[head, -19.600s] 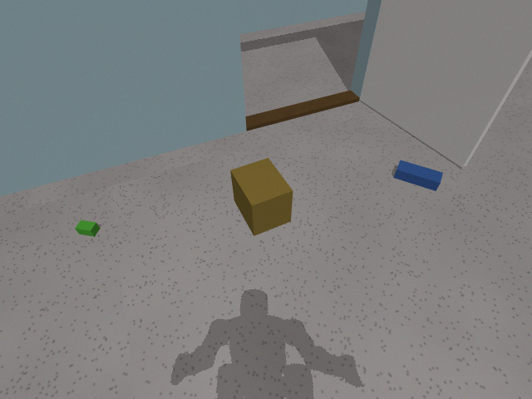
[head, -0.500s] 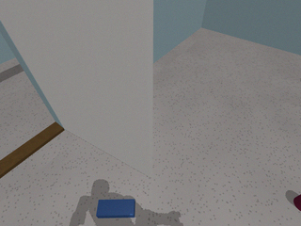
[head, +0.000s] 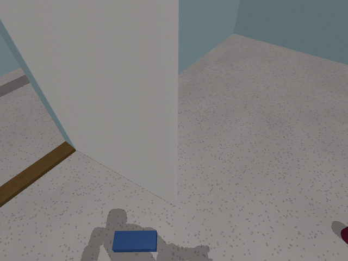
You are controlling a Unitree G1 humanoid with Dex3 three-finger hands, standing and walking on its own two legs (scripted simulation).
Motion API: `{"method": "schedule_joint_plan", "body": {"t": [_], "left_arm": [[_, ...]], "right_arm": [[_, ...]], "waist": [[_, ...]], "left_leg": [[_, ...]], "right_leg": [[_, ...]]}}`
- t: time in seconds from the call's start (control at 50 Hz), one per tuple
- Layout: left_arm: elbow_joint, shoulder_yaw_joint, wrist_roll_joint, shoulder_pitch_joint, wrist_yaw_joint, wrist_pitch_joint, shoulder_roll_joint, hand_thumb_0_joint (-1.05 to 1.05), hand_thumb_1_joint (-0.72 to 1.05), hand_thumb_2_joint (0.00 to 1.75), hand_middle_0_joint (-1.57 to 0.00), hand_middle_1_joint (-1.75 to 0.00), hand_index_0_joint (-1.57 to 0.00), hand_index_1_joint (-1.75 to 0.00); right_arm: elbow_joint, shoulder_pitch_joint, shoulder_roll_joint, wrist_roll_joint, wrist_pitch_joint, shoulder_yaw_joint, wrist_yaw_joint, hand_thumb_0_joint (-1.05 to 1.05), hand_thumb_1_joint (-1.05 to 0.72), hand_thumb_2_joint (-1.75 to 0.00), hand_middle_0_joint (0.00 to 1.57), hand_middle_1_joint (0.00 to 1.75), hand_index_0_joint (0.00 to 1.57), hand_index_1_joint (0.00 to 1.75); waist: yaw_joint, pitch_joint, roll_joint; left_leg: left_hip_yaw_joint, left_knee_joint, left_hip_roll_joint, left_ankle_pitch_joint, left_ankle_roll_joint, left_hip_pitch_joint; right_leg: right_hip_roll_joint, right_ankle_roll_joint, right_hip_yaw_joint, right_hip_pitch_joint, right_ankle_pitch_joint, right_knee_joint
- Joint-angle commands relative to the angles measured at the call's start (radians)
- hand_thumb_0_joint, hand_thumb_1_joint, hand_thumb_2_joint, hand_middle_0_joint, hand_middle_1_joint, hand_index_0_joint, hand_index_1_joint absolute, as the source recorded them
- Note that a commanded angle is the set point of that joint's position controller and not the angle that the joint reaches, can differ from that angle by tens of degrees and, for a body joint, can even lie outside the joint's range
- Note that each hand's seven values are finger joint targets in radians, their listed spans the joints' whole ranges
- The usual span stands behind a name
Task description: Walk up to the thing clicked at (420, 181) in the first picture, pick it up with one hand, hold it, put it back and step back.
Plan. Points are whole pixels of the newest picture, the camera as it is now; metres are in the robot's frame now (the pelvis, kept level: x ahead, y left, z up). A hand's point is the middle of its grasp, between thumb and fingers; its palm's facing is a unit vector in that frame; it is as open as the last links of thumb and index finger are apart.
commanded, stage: stand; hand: left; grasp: from above
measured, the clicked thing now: (135, 241) +0.38 +0.24 -0.75
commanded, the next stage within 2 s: rise first in 0.54 s
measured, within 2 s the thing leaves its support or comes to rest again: neither
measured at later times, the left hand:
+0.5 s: hand out of the picture +0.07 +0.25 -0.16, palm faces -0.03 -0.94 -0.34, open 7.4 cm
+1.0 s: hand out of the picture +0.13 +0.26 -0.18, palm faces -0.08 -0.92 -0.38, open 11.2 cm
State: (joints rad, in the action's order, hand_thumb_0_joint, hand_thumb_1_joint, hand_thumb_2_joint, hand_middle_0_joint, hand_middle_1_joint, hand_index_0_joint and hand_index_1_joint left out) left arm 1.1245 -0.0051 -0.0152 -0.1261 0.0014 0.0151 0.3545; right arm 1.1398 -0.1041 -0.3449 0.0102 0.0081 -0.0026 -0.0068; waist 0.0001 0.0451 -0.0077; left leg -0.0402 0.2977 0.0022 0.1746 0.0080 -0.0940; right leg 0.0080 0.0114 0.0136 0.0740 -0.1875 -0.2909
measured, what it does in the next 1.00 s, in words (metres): stands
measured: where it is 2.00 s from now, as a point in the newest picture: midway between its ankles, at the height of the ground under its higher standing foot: outside the picture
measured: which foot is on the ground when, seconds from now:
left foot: down 0.00-1.00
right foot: down 0.00-1.00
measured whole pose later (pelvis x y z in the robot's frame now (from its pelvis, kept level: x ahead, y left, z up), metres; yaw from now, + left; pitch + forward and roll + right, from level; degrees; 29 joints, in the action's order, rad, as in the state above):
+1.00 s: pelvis -0.02 +0.00 -0.04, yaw +1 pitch +9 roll -1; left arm 0.93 0.13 -0.17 -0.01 0.03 -0.04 0.34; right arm 0.72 -0.26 -0.24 -0.03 0.03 0.02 0.01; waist 0.03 -0.04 0.00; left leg -0.01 0.74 0.01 0.34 0.01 -0.56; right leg 0.00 0.01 -0.01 0.52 -0.35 -0.72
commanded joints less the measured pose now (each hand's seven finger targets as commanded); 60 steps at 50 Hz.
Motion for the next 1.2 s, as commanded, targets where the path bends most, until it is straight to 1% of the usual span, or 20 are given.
{"method": "schedule_joint_plan", "body": {"t": [0.0, 0.22, 0.34, 0.6, 0.62, 0.64, 0.66, 0.68, 0.7, 0.72, 0.74, 0.76, 0.78, 0.8, 0.84, 0.88, 0.98, 1.06, 1.12, 1.18], "left_arm": [[-0.059, 0.038, 0.003, 0.031, -0.016, 0.019, 0.21, 0.0, 0.9, 0.9, -0.2, -0.3, -0.2, -0.3], [-0.066, 0.041, 0.005, 0.038, -0.017, 0.02, 0.217, 0.0, 0.9, 0.9, -0.2, -0.3, -0.2, -0.3], [-0.063, 0.038, 0.006, 0.033, -0.016, 0.017, 0.209, 0.0, 0.9, 0.9, -0.2, -0.3, -0.2, -0.3], [-0.065, 0.038, 0.005, 0.03, -0.014, 0.018, 0.211, 0.0, 0.9, 0.9, -0.2, -0.3, -0.2, -0.3], [-0.064, 0.038, 0.006, 0.028, -0.014, 0.018, 0.213, 0.0, 0.83, 0.93, -0.18, -0.38, -0.18, -0.38], [-0.414, 0.04, 0.051, 0.379, -0.029, 0.116, 0.04, 0.0, 0.75, 0.97, -0.17, -0.46, -0.13, -0.46], [-0.352, 0.06, 0.049, 0.515, -0.034, 0.108, 0.09, 0.0, 0.67, 0.97, -0.13, -0.54, -0.11, -0.54], [-0.155, 0.123, 0.027, 0.309, -0.039, 0.061, 0.181, 0.0, 0.59, 0.98, -0.1, -0.62, -0.09, -0.62], [-0.097, 0.135, 0.015, 0.228, -0.024, 0.044, 0.183, 0.0, 0.51, 0.99, -0.11, -0.7, -0.1, -0.7], [-0.127, 0.133, -0.008, 0.273, -0.012, 0.042, 0.192, 0.0, 0.43, 0.98, -0.08, -0.78, -0.09, -0.78], [-0.19, 0.18, -0.03, 0.328, -0.005, 0.058, 0.27, 0.0, 0.35, 1.02, -0.06, -0.86, -0.06, -0.86], [-0.141, 0.196, -0.063, 0.24, 0.009, 0.049, 0.264, 0.0, 0.27, 1.02, -0.03, -0.94, -0.05, -0.94], [-0.056, 0.19, -0.094, 0.12, 0.026, 0.034, 0.215, 0.0, 0.19, 1.01, -0.01, -1.02, -0.05, -1.02], [-0.06, 0.193, -0.12, 0.077, 0.037, 0.03, 0.21, 0.0, 0.11, 1.03, -0.01, -1.08, -0.03, -1.05], [-0.174, 0.205, -0.14, 0.082, 0.035, 0.019, 0.208, 0.0, -0.05, 1.02, -0.01, -1.11, -0.04, -1.09], [-0.212, 0.183, -0.152, 0.081, 0.022, -0.019, 0.167, 0.0, -0.21, 1.01, -0.03, -1.12, -0.05, -1.1], [-0.32, 0.173, -0.173, 0.076, 0.0, -0.09, 0.153, 0.0, -0.55, 1.01, -0.07, -1.09, -0.07, -1.1], [-0.443, 0.2, -0.201, 0.096, -0.001, -0.075, 0.163, 0.0, -0.58, 0.99, -0.07, -1.09, -0.07, -1.09], [-0.563, 0.217, -0.232, 0.026, -0.008, -0.054, 0.179, 0.0, -0.58, 1.0, -0.07, -1.1, -0.07, -1.11], [-0.648, 0.228, -0.261, -0.053, -0.009, -0.064, 0.186, 0.0, -0.58, 1.02, -0.07, -1.1, -0.06, -1.11]], "right_arm": [[-0.063, 0.042, -0.211, -0.002, 0.024, 0.043, 0.015, 0.0, -0.9, -0.9, 0.2, 0.3, 0.2, 0.3], [-0.064, 0.03, -0.216, -0.002, 0.023, 0.046, 0.017, 0.0, -0.9, -0.9, 0.2, 0.3, 0.2, 0.3], [-0.064, 0.035, -0.22, -0.003, 0.024, 0.046, 0.017, 0.0, -0.9, -0.9, 0.2, 0.3, 0.2, 0.3], [-0.06, 0.031, -0.216, -0.001, 0.024, 0.046, 0.014, 0.0, -0.9, -0.9, 0.2, 0.3, 0.2, 0.3], [-0.059, 0.034, -0.215, -0.003, 0.024, 0.045, 0.014, 0.0, -0.88, -0.9, 0.2, 0.3, 0.2, 0.3], [-0.357, 0.005, -0.053, -0.07, 0.074, 0.0, 0.032, 0.0, -0.95, -0.91, 0.2, 0.3, 0.2, 0.3], [-0.304, -0.045, -0.079, -0.072, 0.076, 0.005, 0.041, 0.0, -0.94, -0.91, 0.2, 0.3, 0.2, 0.3], [-0.289, -0.078, -0.112, -0.069, 0.065, 0.016, 0.046, 0.0, -0.93, -0.91, 0.2, 0.3, 0.2, 0.3], [-0.311, -0.087, -0.112, -0.067, 0.053, 0.031, 0.045, 0.0, -0.91, -0.91, 0.2, 0.3, 0.2, 0.3], [-0.334, -0.103, -0.11, -0.056, 0.054, 0.045, 0.049, 0.0, -0.9, -0.9, 0.2, 0.3, 0.2, 0.3], [-0.348, -0.125, -0.112, -0.05, 0.062, 0.062, 0.056, 0.0, -0.91, -0.91, 0.2, 0.3, 0.2, 0.3], [-0.378, -0.134, -0.107, -0.042, 0.069, 0.07, 0.052, 0.0, -0.9, -0.9, 0.2, 0.3, 0.2, 0.3], [-0.381, -0.163, -0.103, -0.031, 0.069, 0.08, 0.045, 0.0, -0.91, -0.91, 0.2, 0.3, 0.2, 0.3], [-0.409, -0.162, -0.101, -0.03, 0.068, 0.087, 0.04, 0.0, -0.89, -0.9, 0.2, 0.3, 0.2, 0.3], [-0.464, -0.146, -0.093, -0.03, 0.069, 0.097, 0.037, 0.0, -0.89, -0.9, 0.2, 0.3, 0.2, 0.3], [-0.51, -0.128, -0.083, -0.035, 0.065, 0.091, 0.034, 0.0, -0.89, -0.9, 0.2, 0.3, 0.2, 0.3], [-0.6, -0.092, -0.075, -0.044, 0.079, 0.086, 0.027, 0.0, -0.91, -0.91, 0.2, 0.3, 0.2, 0.3], [-0.627, -0.12, -0.065, -0.032, 0.106, 0.096, 0.027, 0.0, -0.91, -0.9, 0.2, 0.3, 0.2, 0.3], [-0.652, -0.124, -0.051, -0.027, 0.126, 0.096, 0.033, 0.0, -0.91, -0.91, 0.2, 0.3, 0.2, 0.3], [-0.669, -0.115, -0.054, -0.024, 0.137, 0.1, 0.037, 0.0, -0.91, -0.9, 0.2, 0.3, 0.2, 0.3]], "waist": [[0.005, -0.06, -0.005], [0.009, -0.08, 0.011], [0.004, -0.049, 0.016], [0.005, -0.058, 0.014], [0.005, -0.054, 0.01], [0.121, 0.014, 0.045], [0.082, -0.034, -0.002], [0.071, -0.015, -0.02], [0.035, -0.013, 0.008], [0.043, -0.089, -0.015], [0.031, -0.185, 0.002], [0.024, -0.241, 0.022], [0.01, -0.249, -0.001], [-0.018, -0.283, 0.006], [-0.039, -0.34, 0.071], [-0.029, -0.289, 0.077], [0.006, -0.224, 0.008], [0.018, -0.289, 0.018], [0.013, -0.382, 0.065], [0.01, -0.409, 0.112]], "left_leg": [[0.117, -0.039, 0.138, -0.155, 0.014, 0.038], [0.109, -0.028, 0.14, -0.195, 0.019, 0.047], [0.119, -0.04, 0.14, -0.159, 0.014, 0.027], [0.118, -0.048, 0.135, -0.135, 0.014, 0.025], [0.12, -0.049, 0.135, -0.133, 0.013, 0.028], [0.001, 0.042, 0.002, 0.003, 0.007, -0.129], [0.006, 0.056, 0.001, 0.022, 0.011, -0.116], [0.01, 0.075, -0.006, 0.048, 0.013, -0.148], [0.002, 0.105, -0.002, 0.027, 0.01, -0.185], [0.005, 0.145, -0.007, -0.002, 0.014, -0.186], [0.009, 0.188, -0.006, -0.037, 0.013, -0.184], [0.013, 0.227, -0.013, -0.082, 0.01, -0.198], [0.02, 0.275, -0.017, -0.097, 0.009, -0.247], [0.02, 0.302, -0.022, -0.113, 0.006, -0.268], [0.024, 0.32, -0.025, -0.132, -0.006, -0.258], [0.032, 0.326, -0.021, -0.078, -0.009, -0.306], [0.051, 0.398, -0.003, 0.082, -0.002, -0.441], [0.059, 0.524, 0.004, 0.097, -0.001, -0.517], [0.047, 0.61, 0.001, 0.052, 0.002, -0.537], [0.058, 0.651, 0.007, 0.024, -0.003, -0.548]], "right_leg": [[0.121, -0.028, 0.089, 0.031, 0.161, 0.044], [0.128, -0.034, 0.092, 0.008, 0.204, 0.03], [0.122, -0.033, 0.087, 0.028, 0.142, 0.04], [0.122, -0.034, 0.091, 0.023, 0.132, 0.046], [0.122, -0.034, 0.092, 0.031, 0.126, 0.047], [-0.012, -0.025, -0.012, 0.251, 0.055, -0.036], [-0.009, -0.023, -0.022, 0.193, 0.022, -0.04], [-0.017, -0.032, -0.032, 0.209, -0.018, -0.052], [-0.016, -0.036, -0.035, 0.23, -0.012, -0.088], [-0.013, -0.037, -0.029, 0.247, 0.011, -0.123], [-0.009, -0.032, -0.024, 0.236, 0.054, -0.163], [-0.006, -0.035, -0.027, 0.227, 0.095, -0.205], [-0.009, -0.036, -0.029, 0.259, 0.105, -0.248], [-0.01, -0.039, -0.031, 0.255, 0.109, -0.28], [-0.016, -0.043, -0.033, 0.269, 0.105, -0.318], [-0.021, -0.044, -0.039, 0.333, 0.04, -0.32], [-0.031, -0.041, -0.05, 0.471, -0.112, -0.389], [-0.029, -0.037, -0.048, 0.593, -0.128, -0.525], [-0.023, -0.037, -0.038, 0.635, -0.088, -0.607], [-0.025, -0.039, -0.042, 0.702, -0.081, -0.667]]}}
